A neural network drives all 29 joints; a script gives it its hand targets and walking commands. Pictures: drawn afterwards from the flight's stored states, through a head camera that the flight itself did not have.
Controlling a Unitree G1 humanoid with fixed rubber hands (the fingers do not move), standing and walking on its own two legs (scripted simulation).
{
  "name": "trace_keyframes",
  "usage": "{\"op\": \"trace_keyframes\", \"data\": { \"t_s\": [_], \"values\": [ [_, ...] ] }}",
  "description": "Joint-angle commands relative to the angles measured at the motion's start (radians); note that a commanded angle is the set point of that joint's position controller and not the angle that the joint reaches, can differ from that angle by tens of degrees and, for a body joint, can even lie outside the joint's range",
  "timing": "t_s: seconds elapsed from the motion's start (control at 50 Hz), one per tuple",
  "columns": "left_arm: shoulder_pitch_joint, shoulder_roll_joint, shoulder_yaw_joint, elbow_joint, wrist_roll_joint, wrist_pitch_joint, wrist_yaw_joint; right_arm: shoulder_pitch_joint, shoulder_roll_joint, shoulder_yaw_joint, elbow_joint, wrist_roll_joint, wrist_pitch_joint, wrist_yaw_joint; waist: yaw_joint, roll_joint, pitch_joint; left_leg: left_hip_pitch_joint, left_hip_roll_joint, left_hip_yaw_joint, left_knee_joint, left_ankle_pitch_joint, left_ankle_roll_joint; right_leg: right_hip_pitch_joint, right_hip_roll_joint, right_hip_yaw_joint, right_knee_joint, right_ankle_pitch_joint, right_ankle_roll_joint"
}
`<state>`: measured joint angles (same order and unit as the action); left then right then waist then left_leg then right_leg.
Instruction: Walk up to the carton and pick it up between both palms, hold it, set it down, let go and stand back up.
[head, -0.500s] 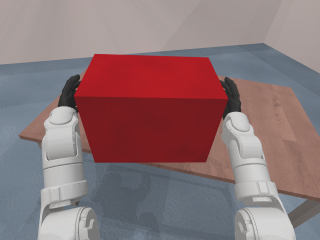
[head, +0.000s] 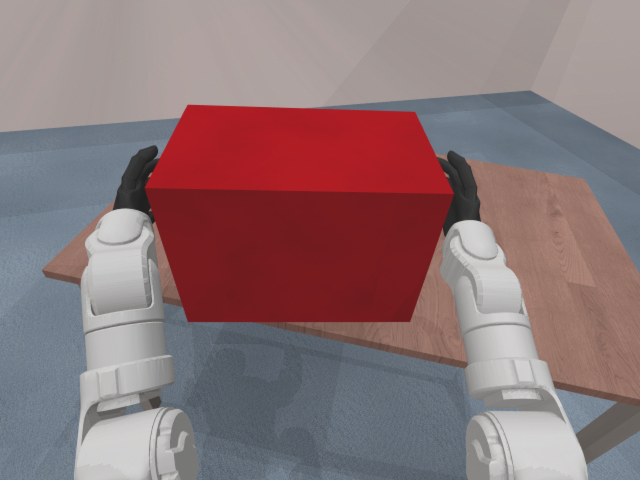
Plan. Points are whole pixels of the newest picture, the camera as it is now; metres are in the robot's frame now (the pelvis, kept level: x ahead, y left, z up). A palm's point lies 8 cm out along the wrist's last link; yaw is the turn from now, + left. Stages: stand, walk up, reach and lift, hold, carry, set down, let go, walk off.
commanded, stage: hold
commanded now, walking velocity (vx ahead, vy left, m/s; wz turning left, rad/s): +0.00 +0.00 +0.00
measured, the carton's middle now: (302, 216) +0.40 +0.01 +0.16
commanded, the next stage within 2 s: set down in 0.98 s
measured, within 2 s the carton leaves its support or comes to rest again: neither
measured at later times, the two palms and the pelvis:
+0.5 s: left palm (138, 219) +0.35 +0.19 +0.19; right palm (460, 220) +0.35 -0.18 +0.19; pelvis +0.00 +0.00 +0.00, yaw +0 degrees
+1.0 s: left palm (139, 218) +0.36 +0.19 +0.18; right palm (460, 221) +0.35 -0.18 +0.19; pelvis +0.00 +0.00 +0.00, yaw +0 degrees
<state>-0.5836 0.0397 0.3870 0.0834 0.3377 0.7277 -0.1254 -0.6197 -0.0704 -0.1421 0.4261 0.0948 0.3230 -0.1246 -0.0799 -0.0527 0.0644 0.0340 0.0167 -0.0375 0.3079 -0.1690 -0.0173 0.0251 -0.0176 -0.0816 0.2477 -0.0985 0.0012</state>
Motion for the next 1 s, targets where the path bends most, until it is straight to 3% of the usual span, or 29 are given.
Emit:
{"op": "trace_keyframes", "data": {
  "t_s": [0.0,0.06,0.1,0.22,0.26,0.38,0.4,0.48,0.52,0.6,0.64,0.66,0.72,0.76,0.78,0.84,0.9,0.94,0.96,0.98],
  "values": [
    [-0.553,-0.357,-0.382,-0.119,-0.168,-0.062,-0.158,-0.596,0.366,0.344,-0.212,0.081,-0.048,0.178,-0.011,0.068,-0.32,-0.113,-0.064,0.093,-0.067,0.191,-0.02,0.226,0.053,-0.019,0.005,0.077,0.009],
    [-0.537,-0.367,-0.402,-0.131,-0.178,-0.066,-0.155,-0.599,0.371,0.355,-0.255,0.092,-0.057,0.175,-0.005,0.083,-0.349,-0.085,-0.061,0.089,-0.054,0.233,-0.027,0.216,0.062,-0.031,0.006,0.092,0.007],
    [-0.552,-0.359,-0.388,-0.114,-0.181,-0.067,-0.158,-0.608,0.386,0.35,-0.237,0.084,-0.054,0.175,-0.006,0.06,-0.334,-0.088,-0.067,0.094,-0.061,0.192,-0.016,0.209,0.057,-0.018,-0.004,0.074,0.006],
    [-0.545,-0.36,-0.395,-0.132,-0.183,-0.072,-0.156,-0.605,0.377,0.36,-0.24,0.091,-0.056,0.175,-0.008,0.053,-0.351,-0.074,-0.062,0.09,-0.052,0.234,-0.018,0.217,0.058,-0.018,0.004,0.106,0.009],
    [-0.556,-0.357,-0.397,-0.118,-0.176,-0.073,-0.155,-0.594,0.38,0.348,-0.217,0.082,-0.053,0.174,-0.014,0.067,-0.329,-0.089,-0.065,0.093,-0.064,0.184,-0.016,0.205,0.048,-0.013,-0.002,0.081,0.01],
    [-0.534,-0.359,-0.402,-0.139,-0.183,-0.078,-0.147,-0.599,0.39,0.394,-0.264,0.106,-0.059,0.166,0.007,0.054,-0.372,-0.083,-0.07,0.088,-0.046,0.248,-0.014,0.232,0.056,-0.016,0.014,0.149,0.016],
    [-0.558,-0.356,-0.413,-0.139,-0.193,-0.083,-0.146,-0.6,0.398,0.379,-0.251,0.106,-0.058,0.164,-0.009,0.058,-0.372,-0.095,-0.07,0.092,-0.049,0.23,-0.015,0.227,0.053,-0.011,0.012,0.139,0.02],
    [-0.549,-0.371,-0.417,-0.129,-0.185,-0.072,-0.148,-0.585,0.39,0.355,-0.227,0.086,-0.056,0.173,-0.011,0.09,-0.334,-0.112,-0.067,0.095,-0.072,0.152,-0.013,0.203,0.048,-0.013,-0.001,0.052,0.01],
    [-0.549,-0.355,-0.389,-0.101,-0.173,-0.064,-0.15,-0.6,0.388,0.348,-0.211,0.084,-0.053,0.173,-0.005,0.076,-0.302,-0.132,-0.066,0.094,-0.085,0.123,-0.008,0.209,0.048,-0.013,-0.01,0.035,0.013],
    [-0.55,-0.35,-0.375,-0.087,-0.172,-0.063,-0.158,-0.594,0.375,0.335,-0.185,0.071,-0.043,0.173,-0.007,0.058,-0.293,-0.127,-0.064,0.091,-0.088,0.127,-0.014,0.207,0.053,-0.021,-0.006,0.038,0.013],
    [-0.566,-0.353,-0.388,-0.121,-0.178,-0.071,-0.155,-0.61,0.386,0.346,-0.225,0.08,-0.051,0.173,-0.006,0.047,-0.342,-0.122,-0.065,0.094,-0.072,0.165,-0.009,0.215,0.05,-0.014,0.002,0.072,0.018],
    [-0.56,-0.355,-0.399,-0.123,-0.186,-0.071,-0.153,-0.594,0.391,0.352,-0.213,0.087,-0.05,0.17,-0.013,0.065,-0.33,-0.1,-0.064,0.09,-0.068,0.194,-0.013,0.209,0.052,-0.015,0.006,0.096,0.016],
    [-0.546,-0.368,-0.407,-0.136,-0.189,-0.072,-0.155,-0.583,0.393,0.356,-0.231,0.094,-0.053,0.166,-0.024,0.048,-0.353,-0.078,-0.064,0.088,-0.059,0.218,-0.016,0.23,0.056,-0.017,0.002,0.119,0.017],
    [-0.526,-0.361,-0.4,-0.155,-0.182,-0.072,-0.161,-0.562,0.388,0.377,-0.244,0.1,-0.05,0.162,-0.014,0.048,-0.365,-0.058,-0.072,0.094,-0.046,0.248,-0.016,0.24,0.056,-0.017,0.011,0.159,0.023],
    [-0.54,-0.362,-0.408,-0.144,-0.184,-0.073,-0.161,-0.577,0.38,0.366,-0.242,0.095,-0.051,0.162,-0.02,0.066,-0.347,-0.064,-0.066,0.093,-0.049,0.227,-0.023,0.223,0.061,-0.025,0.001,0.103,0.015],
    [-0.55,-0.364,-0.422,-0.16,-0.188,-0.083,-0.151,-0.57,0.38,0.358,-0.24,0.088,-0.056,0.168,-0.028,0.077,-0.349,-0.067,-0.063,0.092,-0.048,0.237,-0.027,0.186,0.058,-0.021,0.002,0.096,0.009],
    [-0.537,-0.362,-0.409,-0.151,-0.186,-0.081,-0.146,-0.576,0.381,0.37,-0.246,0.094,-0.058,0.173,-0.009,0.062,-0.346,-0.077,-0.061,0.088,-0.05,0.241,-0.023,0.209,0.058,-0.023,0.004,0.114,0.012],
    [-0.523,-0.37,-0.411,-0.152,-0.185,-0.073,-0.142,-0.576,0.372,0.368,-0.253,0.09,-0.057,0.172,-0.008,0.085,-0.32,-0.073,-0.06,0.087,-0.051,0.229,-0.025,0.204,0.057,-0.02,0.004,0.088,0.008],
    [-0.525,-0.348,-0.393,-0.123,-0.174,-0.066,-0.143,-0.572,0.377,0.369,-0.219,0.092,-0.051,0.172,0.003,0.066,-0.301,-0.072,-0.06,0.096,-0.059,0.211,-0.016,0.191,0.057,-0.023,-0.004,0.075,0.014],
    [-0.507,-0.403,-0.453,-0.163,-0.191,-0.072,-0.144,-0.592,0.395,0.372,-0.297,0.1,-0.068,0.165,0.0,0.084,-0.362,-0.051,-0.062,0.087,-0.04,0.197,-0.02,0.217,0.069,-0.029,0.012,0.112,0.02]
  ]
}}
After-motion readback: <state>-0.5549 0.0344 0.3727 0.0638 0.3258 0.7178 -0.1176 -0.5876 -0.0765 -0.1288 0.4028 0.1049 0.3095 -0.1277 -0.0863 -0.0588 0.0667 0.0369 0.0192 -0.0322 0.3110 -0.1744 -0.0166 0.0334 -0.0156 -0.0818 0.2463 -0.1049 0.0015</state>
